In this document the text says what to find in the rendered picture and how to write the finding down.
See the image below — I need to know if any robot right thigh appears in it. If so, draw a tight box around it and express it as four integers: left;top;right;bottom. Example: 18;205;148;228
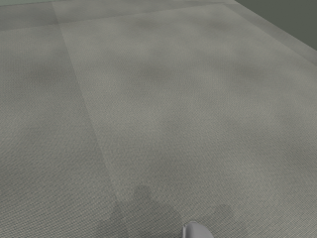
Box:
181;223;214;238

